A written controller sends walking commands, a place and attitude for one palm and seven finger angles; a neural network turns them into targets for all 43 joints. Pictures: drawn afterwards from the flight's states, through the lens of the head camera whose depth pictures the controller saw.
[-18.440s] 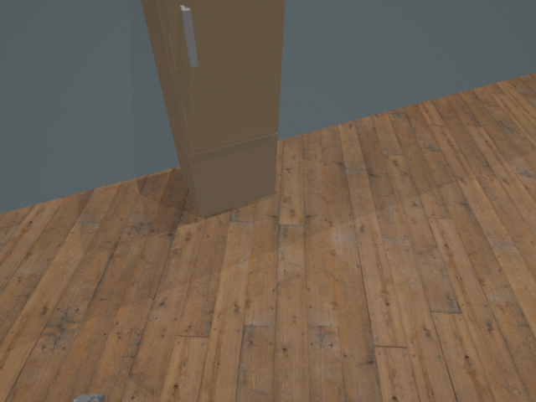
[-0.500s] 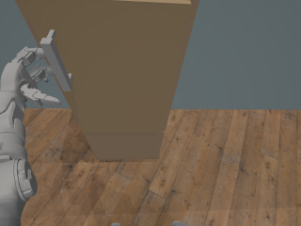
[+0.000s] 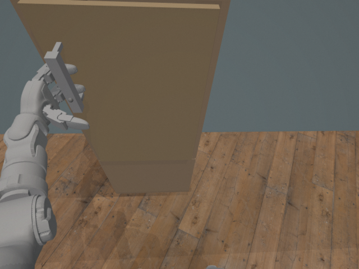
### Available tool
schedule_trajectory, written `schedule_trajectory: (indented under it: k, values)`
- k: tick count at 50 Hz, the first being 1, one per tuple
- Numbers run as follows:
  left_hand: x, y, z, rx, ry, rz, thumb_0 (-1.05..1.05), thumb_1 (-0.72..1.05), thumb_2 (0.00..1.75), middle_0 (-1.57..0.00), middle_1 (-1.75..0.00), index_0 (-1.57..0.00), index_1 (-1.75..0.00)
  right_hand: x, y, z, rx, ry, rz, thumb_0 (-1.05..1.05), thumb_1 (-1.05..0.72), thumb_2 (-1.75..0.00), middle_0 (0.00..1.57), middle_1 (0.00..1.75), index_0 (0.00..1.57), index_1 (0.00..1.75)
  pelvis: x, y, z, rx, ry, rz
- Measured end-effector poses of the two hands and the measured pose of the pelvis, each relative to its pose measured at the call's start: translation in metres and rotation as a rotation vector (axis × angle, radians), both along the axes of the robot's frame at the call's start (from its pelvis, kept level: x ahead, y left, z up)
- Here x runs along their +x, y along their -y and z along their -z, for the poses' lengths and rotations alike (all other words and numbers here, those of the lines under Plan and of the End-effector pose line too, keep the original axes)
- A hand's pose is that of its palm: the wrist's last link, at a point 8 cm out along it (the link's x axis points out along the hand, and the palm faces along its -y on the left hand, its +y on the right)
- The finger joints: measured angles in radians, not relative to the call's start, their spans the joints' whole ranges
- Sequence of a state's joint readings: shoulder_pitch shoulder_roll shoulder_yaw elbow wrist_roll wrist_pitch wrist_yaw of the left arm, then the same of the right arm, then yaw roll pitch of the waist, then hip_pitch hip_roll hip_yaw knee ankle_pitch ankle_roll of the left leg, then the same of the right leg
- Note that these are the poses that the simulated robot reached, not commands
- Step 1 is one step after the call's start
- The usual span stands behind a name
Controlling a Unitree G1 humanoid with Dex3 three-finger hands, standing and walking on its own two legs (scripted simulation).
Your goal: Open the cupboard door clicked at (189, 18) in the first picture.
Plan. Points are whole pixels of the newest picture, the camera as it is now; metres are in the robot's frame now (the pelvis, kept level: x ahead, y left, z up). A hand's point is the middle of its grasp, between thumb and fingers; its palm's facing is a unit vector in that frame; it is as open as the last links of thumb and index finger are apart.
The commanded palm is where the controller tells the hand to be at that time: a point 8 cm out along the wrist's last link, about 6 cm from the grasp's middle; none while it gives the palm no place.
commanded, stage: slide the fingers in behind the handle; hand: left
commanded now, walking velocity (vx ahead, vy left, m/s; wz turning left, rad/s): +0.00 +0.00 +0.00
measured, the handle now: (69, 79) +0.51 +0.24 +0.12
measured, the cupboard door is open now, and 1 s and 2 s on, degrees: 0 0 34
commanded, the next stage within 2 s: close the thumb around the handle in 0.40 s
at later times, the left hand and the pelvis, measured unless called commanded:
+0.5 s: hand (73, 99) +0.45 +0.22 +0.12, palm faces +0.01 -1.00 -0.01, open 14.0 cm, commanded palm +0.43 +0.27 +0.12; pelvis +0.00 +0.00 +0.00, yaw +0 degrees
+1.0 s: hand (71, 100) +0.45 +0.22 +0.12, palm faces +0.01 -1.00 +0.00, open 7.6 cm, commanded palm +0.42 +0.27 +0.12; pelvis +0.00 +0.00 +0.00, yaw +0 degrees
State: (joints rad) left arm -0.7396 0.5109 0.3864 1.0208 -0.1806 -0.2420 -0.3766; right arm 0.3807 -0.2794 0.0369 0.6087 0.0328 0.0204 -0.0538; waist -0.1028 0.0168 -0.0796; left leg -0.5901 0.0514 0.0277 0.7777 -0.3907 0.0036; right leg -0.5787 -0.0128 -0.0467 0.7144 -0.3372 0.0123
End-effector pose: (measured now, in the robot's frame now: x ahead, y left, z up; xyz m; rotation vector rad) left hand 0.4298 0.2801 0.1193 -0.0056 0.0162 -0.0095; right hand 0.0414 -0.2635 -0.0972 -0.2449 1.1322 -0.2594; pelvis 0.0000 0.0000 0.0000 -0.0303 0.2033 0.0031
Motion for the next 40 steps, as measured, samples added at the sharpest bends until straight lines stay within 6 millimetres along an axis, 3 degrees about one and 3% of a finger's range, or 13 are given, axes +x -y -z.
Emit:
schedule_trajectory:
  k: [29, 40]
  values:
    - [-0.0014, 0.0050, -0.0010, 0.008, -0.002, -0.018, -0.01, -0.48, 0.31, -0.30, -1.20, -0.30, -1.20, -0.0034, 0.0046, 0.0012, -0.003, 0.000, 0.001, 0.01, -0.90, -0.90, 0.20, 0.30, 0.20, 0.30, -0.0037, 0.0035, -0.0001, 0.005, 0.007, -0.001]
    - [-0.0021, 0.0032, -0.0009, 0.010, 0.006, -0.017, -0.01, -0.10, 0.47, -0.31, -1.23, -0.33, -1.24, -0.0039, 0.0018, 0.0005, -0.002, 0.002, 0.009, 0.01, -0.90, -0.90, 0.20, 0.30, 0.20, 0.30, -0.0026, 0.0008, -0.0005, 0.003, 0.008, 0.002]
